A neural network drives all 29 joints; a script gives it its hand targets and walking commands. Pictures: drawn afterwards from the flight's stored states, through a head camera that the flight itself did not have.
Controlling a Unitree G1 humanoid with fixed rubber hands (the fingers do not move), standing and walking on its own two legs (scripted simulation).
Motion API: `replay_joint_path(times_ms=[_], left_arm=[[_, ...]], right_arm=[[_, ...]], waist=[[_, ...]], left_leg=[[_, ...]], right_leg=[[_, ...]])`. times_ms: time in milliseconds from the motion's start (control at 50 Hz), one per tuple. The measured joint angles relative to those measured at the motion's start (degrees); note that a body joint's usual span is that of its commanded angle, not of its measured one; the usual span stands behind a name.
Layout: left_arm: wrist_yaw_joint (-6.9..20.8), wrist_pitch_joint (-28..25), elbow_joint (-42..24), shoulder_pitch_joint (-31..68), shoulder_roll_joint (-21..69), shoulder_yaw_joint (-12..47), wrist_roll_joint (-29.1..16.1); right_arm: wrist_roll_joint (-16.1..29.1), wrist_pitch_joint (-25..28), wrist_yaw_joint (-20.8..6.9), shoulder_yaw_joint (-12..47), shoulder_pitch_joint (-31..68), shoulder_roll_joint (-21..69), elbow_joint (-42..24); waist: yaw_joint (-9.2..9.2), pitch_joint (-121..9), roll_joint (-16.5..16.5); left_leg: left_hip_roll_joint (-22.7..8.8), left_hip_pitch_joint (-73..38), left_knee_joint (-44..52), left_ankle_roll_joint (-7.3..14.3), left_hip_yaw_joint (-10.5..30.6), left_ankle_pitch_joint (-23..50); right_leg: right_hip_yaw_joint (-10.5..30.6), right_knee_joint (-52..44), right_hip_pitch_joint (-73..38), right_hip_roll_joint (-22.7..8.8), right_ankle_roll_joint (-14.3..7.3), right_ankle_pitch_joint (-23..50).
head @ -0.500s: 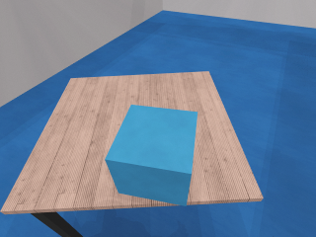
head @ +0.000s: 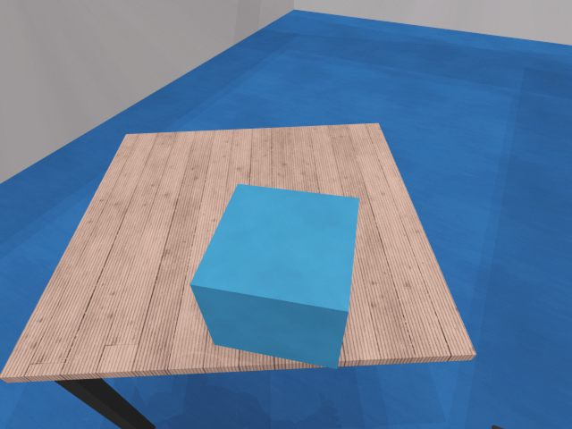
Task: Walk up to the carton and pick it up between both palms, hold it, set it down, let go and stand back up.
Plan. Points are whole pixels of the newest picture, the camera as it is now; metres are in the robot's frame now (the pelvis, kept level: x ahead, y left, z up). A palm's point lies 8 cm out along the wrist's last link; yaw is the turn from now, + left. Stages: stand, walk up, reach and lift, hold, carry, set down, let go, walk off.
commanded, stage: stand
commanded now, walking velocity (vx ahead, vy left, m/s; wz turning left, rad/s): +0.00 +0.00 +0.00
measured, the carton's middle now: (285, 272) +0.41 +0.00 -0.04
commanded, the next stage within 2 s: none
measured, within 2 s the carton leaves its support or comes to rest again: neither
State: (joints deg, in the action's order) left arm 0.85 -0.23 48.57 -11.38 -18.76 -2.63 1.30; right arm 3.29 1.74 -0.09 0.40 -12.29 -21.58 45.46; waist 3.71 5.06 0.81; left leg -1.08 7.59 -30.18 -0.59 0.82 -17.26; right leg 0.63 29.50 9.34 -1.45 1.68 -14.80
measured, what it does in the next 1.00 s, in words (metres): stands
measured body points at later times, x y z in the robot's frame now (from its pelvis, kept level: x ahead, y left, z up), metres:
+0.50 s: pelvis +0.00 +0.00 +0.00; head +0.00 +0.00 +0.45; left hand +0.12 +0.29 -0.11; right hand +0.10 -0.30 -0.10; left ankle +0.00 +0.13 -0.73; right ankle +0.02 -0.14 -0.73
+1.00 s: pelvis +0.00 +0.00 +0.00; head +0.00 +0.00 +0.45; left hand +0.12 +0.29 -0.11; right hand +0.10 -0.30 -0.10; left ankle +0.00 +0.13 -0.73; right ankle +0.02 -0.14 -0.73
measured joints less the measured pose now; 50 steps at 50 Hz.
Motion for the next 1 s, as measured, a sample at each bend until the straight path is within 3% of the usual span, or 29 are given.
replay_joint_path(times_ms=[1000], left_arm=[[0.0, 0.2, 1.1, 0.0, 0.0, 0.0, -0.1]], right_arm=[[0.0, -0.2, 0.1, 0.0, 2.2, 0.0, 1.7]], waist=[[0.0, 0.7, -0.6]], left_leg=[[0.0, 0.0, 0.0, 0.0, 0.0, 0.0]], right_leg=[[0.0, -0.8, -0.4, 0.0, 0.0, 0.4]])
